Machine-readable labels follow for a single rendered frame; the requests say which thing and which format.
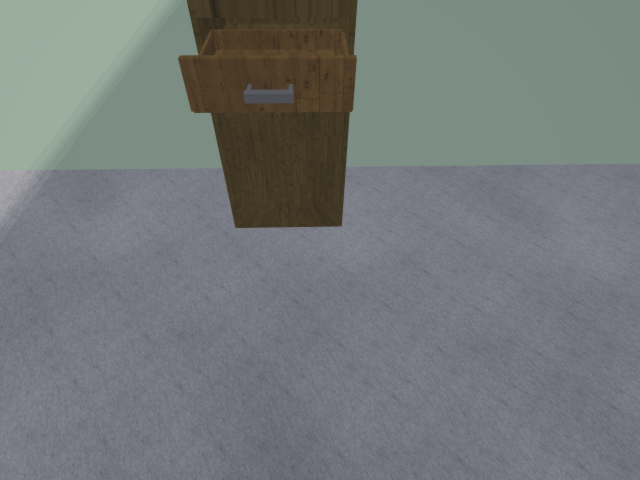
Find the cabinet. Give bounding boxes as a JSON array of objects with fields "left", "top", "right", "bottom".
[{"left": 187, "top": 0, "right": 357, "bottom": 228}]

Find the drawer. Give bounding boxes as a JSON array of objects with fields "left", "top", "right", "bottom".
[{"left": 178, "top": 29, "right": 357, "bottom": 113}]

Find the handle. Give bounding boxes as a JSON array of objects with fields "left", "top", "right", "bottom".
[{"left": 243, "top": 84, "right": 294, "bottom": 103}]

